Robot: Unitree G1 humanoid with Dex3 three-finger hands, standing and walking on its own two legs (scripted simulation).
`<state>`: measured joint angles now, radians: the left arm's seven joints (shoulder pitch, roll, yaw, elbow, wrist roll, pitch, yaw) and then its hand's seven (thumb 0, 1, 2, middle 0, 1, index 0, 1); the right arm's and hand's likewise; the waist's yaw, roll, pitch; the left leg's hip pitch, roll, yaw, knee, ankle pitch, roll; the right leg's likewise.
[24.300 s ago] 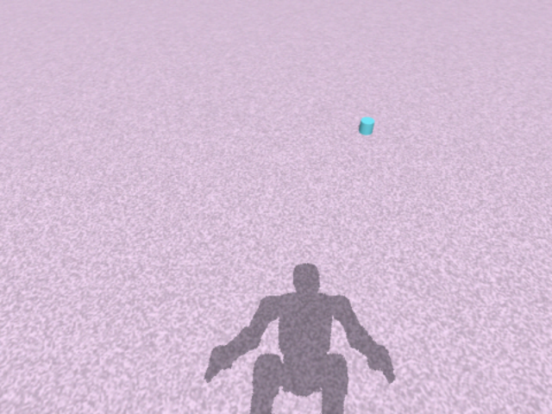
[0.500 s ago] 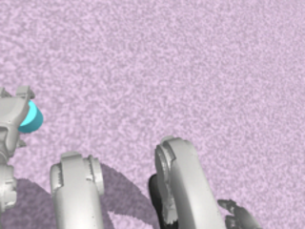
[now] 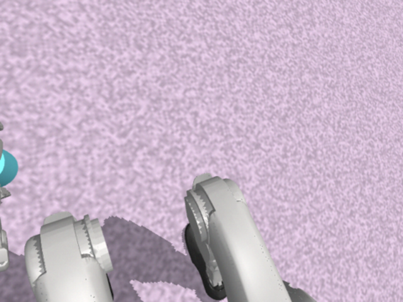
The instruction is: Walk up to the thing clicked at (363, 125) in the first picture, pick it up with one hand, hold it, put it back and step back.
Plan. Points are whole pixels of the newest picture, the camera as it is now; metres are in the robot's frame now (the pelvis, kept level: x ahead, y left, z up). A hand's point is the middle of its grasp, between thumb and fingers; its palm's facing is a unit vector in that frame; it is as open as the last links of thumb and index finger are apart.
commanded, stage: rest palm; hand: left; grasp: from above
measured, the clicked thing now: out of the picture +0.43 +0.32 -0.27
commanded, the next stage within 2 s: close in 0.30 s
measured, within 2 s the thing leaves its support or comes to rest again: neither
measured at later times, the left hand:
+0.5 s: hand out of the picture +0.41 +0.31 -0.25, palm faces -0.43 -0.13 -0.89, open 13.6 cm
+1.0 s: hand out of the picture +0.41 +0.31 -0.25, palm faces -0.46 -0.16 -0.87, open 12.6 cm
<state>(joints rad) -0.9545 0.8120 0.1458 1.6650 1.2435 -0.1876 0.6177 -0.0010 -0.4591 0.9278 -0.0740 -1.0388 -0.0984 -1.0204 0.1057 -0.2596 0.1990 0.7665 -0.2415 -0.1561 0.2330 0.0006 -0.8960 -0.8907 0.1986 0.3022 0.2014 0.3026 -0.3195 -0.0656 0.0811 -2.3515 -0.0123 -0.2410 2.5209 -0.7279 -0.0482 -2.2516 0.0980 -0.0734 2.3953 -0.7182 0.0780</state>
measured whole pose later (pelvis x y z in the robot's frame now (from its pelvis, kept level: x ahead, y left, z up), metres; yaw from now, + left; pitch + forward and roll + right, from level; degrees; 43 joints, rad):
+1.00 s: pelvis -0.01 +0.01 +0.00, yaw -2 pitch +28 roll -14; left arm -0.99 0.92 0.12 1.78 1.28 -0.24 0.67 0.00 -0.31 0.83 -0.21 -1.07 -0.25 -1.03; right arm 0.08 -0.31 0.25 0.74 -0.27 -0.23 0.28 0.00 -0.90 -0.89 0.20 0.30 0.20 0.30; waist -0.34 -0.11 0.12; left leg -2.34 -0.01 -0.28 2.55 -0.72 -0.04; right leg -2.22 0.10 -0.11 2.39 -0.69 0.08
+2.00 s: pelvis -0.01 +0.00 +0.00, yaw -2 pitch +28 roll -14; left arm -1.00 0.92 0.09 1.79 1.26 -0.24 0.69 0.01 -0.31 1.00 -0.35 -1.11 -0.37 -1.08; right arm 0.08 -0.33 0.26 0.72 -0.28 -0.22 0.26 0.00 -0.90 -0.89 0.20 0.30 0.20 0.30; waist -0.34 -0.11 0.12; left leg -2.33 -0.01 -0.28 2.54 -0.71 -0.04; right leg -2.22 0.10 -0.11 2.37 -0.69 0.08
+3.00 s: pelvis -0.01 -0.01 +0.03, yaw +4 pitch +33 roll -9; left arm -0.88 0.70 0.04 1.34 1.19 -0.18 0.32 0.01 -0.24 0.88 -0.45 -0.98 -0.48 -0.97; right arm 0.12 -0.30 0.08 0.71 -0.13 -0.07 0.18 0.00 -0.92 -0.90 0.20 0.30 0.20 0.30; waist -0.20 0.00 -0.04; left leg -2.29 -0.02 -0.19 2.38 -0.67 -0.05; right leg -2.20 0.04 -0.05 2.29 -0.69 0.06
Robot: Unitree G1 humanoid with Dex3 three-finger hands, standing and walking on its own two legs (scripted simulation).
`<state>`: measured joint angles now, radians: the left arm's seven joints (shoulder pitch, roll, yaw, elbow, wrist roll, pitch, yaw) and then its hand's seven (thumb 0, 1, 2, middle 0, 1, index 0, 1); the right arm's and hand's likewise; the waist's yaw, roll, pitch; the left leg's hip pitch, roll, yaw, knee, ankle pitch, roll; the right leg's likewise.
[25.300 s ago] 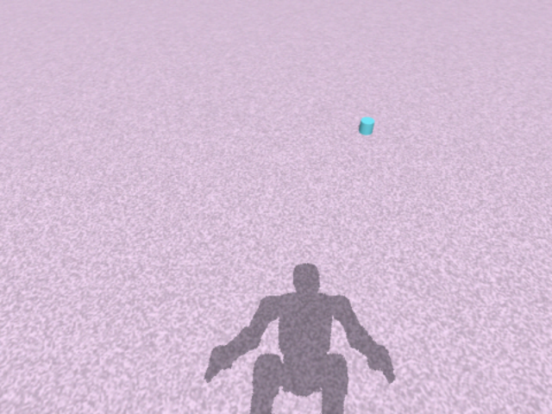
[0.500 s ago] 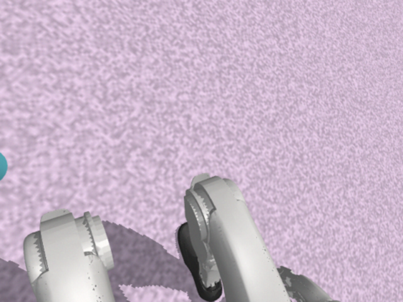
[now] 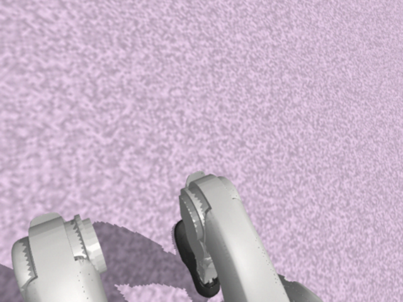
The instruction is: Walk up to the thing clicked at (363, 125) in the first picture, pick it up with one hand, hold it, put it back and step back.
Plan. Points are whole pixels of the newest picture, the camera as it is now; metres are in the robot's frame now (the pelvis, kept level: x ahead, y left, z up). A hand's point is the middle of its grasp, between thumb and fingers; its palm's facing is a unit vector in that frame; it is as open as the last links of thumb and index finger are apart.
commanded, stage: close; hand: left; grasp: from above
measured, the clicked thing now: out of the picture +0.42 +0.33 -0.26
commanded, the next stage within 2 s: settle in 0.98 s
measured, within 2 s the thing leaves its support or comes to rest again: leaves its support in 1.46 s
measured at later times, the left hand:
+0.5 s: hand out of the picture +0.41 +0.33 -0.24, palm faces -0.44 -0.16 -0.89, open 12.0 cm
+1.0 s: hand out of the picture +0.41 +0.33 -0.24, palm faces -0.44 -0.17 -0.88, open 11.6 cm
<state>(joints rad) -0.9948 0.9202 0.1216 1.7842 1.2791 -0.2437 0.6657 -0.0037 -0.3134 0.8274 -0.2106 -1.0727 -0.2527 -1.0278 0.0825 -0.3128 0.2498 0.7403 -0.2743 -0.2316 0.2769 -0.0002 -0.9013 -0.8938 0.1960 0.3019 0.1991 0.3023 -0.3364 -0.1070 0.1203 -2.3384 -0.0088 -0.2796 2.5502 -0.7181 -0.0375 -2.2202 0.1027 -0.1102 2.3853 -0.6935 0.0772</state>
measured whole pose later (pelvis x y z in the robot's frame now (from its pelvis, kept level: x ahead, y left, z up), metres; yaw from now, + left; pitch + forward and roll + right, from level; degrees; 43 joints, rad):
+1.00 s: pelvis +0.00 +0.00 +0.00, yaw +0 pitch +28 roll -14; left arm -1.00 0.92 0.09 1.79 1.26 -0.24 0.69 0.01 -0.31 1.00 -0.35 -1.11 -0.37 -1.08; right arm 0.08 -0.33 0.26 0.72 -0.28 -0.22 0.26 0.00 -0.90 -0.89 0.20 0.30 0.20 0.30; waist -0.34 -0.11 0.12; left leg -2.33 -0.01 -0.28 2.54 -0.71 -0.04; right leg -2.22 0.10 -0.11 2.37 -0.69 0.08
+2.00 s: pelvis +0.00 -0.01 +0.04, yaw +6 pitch +33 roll -9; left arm -0.88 0.70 0.04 1.34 1.19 -0.18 0.32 0.01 -0.24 0.88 -0.45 -0.98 -0.48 -0.97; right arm 0.12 -0.30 0.08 0.71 -0.13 -0.07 0.18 0.00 -0.92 -0.90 0.20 0.30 0.20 0.30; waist -0.20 0.00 -0.04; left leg -2.29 -0.02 -0.19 2.38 -0.67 -0.05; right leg -2.20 0.04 -0.05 2.29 -0.69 0.06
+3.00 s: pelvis +0.00 -0.01 +0.24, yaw +12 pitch +27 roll -4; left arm -0.40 0.52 -0.09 0.69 1.00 0.00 0.09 0.00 -0.19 0.82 -0.47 -0.91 -0.51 -0.90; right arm 0.14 -0.25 -0.02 0.67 0.02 0.05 0.01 0.00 -0.91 -0.90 0.20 0.30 0.20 0.30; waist -0.08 0.04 -0.19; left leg -1.60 0.01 -0.09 1.72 -0.60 -0.02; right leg -1.54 0.00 -0.01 1.67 -0.61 0.05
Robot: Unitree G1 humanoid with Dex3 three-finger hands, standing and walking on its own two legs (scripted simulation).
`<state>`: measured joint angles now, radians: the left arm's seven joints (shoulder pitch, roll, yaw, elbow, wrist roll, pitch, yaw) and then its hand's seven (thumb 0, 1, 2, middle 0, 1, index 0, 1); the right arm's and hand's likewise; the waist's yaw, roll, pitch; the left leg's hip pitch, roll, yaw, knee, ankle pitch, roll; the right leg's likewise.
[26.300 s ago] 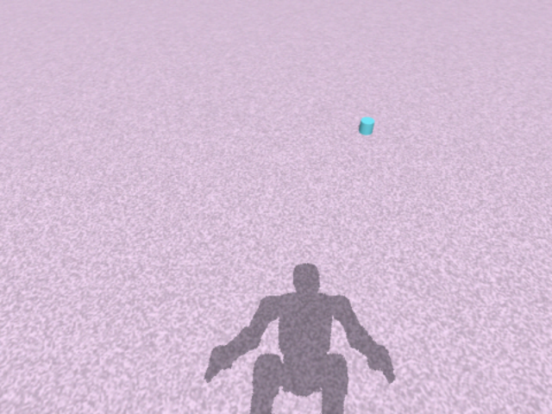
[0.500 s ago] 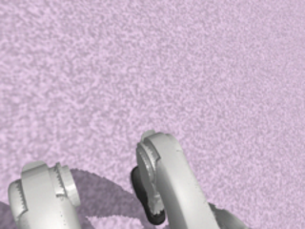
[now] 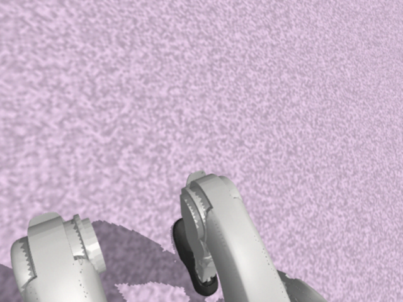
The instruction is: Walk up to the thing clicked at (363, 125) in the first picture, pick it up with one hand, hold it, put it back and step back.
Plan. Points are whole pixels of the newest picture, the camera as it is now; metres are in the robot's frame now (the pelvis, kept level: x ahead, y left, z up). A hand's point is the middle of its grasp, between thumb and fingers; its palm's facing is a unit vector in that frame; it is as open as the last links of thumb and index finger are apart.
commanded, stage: settle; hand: left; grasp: from above
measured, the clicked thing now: out of the picture +0.42 +0.33 -0.27
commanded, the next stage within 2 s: lift in 0.98 s
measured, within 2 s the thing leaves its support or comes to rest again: leaves its support in 0.46 s
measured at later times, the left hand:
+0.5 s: hand out of the picture +0.41 +0.33 -0.23, palm faces -0.39 -0.16 -0.91, open 11.2 cm
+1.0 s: hand out of the picture +0.40 +0.33 -0.14, palm faces -0.48 -0.14 -0.87, open 11.1 cm
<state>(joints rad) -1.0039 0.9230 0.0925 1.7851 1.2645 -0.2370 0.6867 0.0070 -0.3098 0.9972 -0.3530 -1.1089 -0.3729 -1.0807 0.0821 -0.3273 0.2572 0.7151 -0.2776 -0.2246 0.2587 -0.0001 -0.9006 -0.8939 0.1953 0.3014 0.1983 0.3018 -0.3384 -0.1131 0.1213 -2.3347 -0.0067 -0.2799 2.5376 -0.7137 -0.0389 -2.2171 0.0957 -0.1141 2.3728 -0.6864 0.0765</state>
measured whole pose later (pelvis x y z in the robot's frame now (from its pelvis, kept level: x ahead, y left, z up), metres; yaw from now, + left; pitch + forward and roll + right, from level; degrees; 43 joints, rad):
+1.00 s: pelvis +0.00 -0.01 +0.03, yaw +6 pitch +33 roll -9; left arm -0.88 0.70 0.04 1.34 1.19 -0.18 0.32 0.01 -0.24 0.88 -0.45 -0.98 -0.48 -0.97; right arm 0.12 -0.30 0.08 0.71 -0.13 -0.07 0.18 0.00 -0.92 -0.90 0.20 0.30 0.20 0.30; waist -0.20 0.00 -0.04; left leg -2.29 -0.02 -0.19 2.38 -0.67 -0.05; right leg -2.20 0.04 -0.05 2.29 -0.69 0.06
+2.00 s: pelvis +0.01 -0.01 +0.24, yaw +12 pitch +27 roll -4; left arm -0.40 0.52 -0.09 0.69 1.00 0.00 0.09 0.00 -0.19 0.82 -0.47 -0.91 -0.51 -0.90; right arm 0.14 -0.25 -0.02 0.67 0.02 0.05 0.01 0.00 -0.91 -0.90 0.20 0.30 0.20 0.30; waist -0.08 0.04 -0.19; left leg -1.60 0.01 -0.09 1.72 -0.60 -0.02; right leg -1.54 0.00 -0.01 1.67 -0.61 0.05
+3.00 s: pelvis +0.08 +0.00 +0.44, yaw +12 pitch +8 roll +0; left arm -0.28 0.37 -0.20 0.81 1.00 0.03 0.14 0.00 -0.19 0.81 -0.48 -0.89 -0.52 -0.88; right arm 0.24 -0.24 -0.04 0.74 0.03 0.01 -0.04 0.01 -0.91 -0.89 0.20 0.30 0.20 0.30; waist -0.05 0.03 -0.06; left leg -0.55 0.03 -0.01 0.77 -0.36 -0.02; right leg -0.53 -0.01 0.03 0.75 -0.37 0.03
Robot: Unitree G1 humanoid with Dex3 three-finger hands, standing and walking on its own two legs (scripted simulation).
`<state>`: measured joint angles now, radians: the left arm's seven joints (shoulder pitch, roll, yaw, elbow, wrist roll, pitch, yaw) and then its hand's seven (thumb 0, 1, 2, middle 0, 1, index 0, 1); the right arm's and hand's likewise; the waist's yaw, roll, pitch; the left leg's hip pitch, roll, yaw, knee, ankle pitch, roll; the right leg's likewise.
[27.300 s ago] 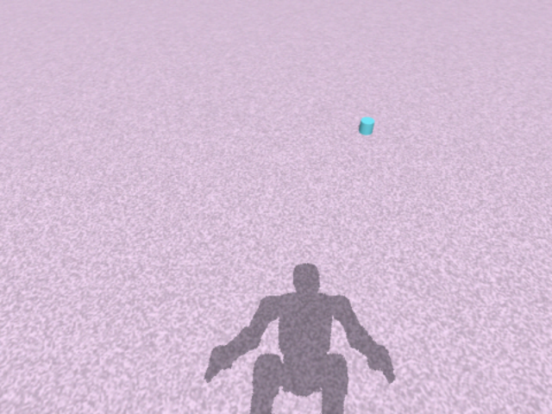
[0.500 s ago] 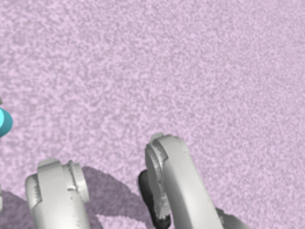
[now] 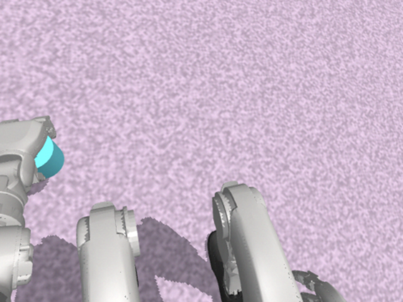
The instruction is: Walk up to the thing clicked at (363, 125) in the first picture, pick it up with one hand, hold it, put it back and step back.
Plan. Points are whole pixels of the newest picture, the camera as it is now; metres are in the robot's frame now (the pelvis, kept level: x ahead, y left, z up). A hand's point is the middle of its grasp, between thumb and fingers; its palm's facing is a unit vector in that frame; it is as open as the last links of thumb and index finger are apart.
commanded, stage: lift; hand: left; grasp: from above
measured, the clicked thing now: (36, 155) +0.44 +0.30 -0.20
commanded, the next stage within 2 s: hold in 1.78 s
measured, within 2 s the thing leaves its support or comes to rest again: neither
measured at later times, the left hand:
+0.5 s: hand (2, 156) +0.41 +0.31 -0.09, palm faces -0.48 -0.09 -0.87, open 10.9 cm
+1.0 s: hand out of the picture +0.35 +0.29 +0.11, palm faces -0.42 -0.13 -0.90, open 10.9 cm
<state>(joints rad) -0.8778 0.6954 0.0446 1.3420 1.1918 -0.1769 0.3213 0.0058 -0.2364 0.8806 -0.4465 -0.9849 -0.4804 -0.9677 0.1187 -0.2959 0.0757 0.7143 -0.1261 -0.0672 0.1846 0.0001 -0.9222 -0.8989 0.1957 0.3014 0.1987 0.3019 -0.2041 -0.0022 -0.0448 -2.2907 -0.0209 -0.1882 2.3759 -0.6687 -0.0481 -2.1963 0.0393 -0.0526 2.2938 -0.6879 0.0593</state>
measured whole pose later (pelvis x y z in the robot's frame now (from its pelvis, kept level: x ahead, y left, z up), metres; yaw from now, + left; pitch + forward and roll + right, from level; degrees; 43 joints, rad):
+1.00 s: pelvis +0.01 +0.00 +0.20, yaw +6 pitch +27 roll -4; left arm -0.40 0.52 -0.09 0.69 1.00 0.00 0.09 0.00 -0.19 0.82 -0.47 -0.91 -0.51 -0.90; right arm 0.14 -0.25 -0.02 0.67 0.02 0.05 0.01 0.00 -0.91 -0.90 0.20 0.30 0.20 0.30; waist -0.08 0.04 -0.19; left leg -1.60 0.01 -0.09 1.72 -0.60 -0.02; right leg -1.54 0.00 -0.01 1.67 -0.61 0.05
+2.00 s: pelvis +0.08 +0.01 +0.40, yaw +7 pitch +8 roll +0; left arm -0.28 0.37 -0.20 0.81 1.00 0.03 0.14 0.00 -0.19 0.81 -0.48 -0.89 -0.52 -0.88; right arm 0.24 -0.24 -0.04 0.74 0.03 0.01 -0.04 0.01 -0.91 -0.89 0.20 0.30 0.20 0.30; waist -0.05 0.03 -0.06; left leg -0.55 0.03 -0.01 0.77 -0.36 -0.02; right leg -0.53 -0.01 0.03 0.75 -0.37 0.03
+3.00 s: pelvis +0.06 +0.00 +0.42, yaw +6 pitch +1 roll +0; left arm -0.25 0.38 -0.22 0.70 1.00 0.01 0.01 0.00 -0.19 0.80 -0.49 -0.88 -0.53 -0.87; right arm 0.20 -0.26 -0.03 0.70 0.05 0.03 -0.04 0.01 -0.91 -0.90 0.20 0.30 0.20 0.30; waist -0.01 0.04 -0.01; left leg -0.34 0.02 0.01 0.56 -0.24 -0.02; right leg -0.34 -0.02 0.05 0.57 -0.25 0.03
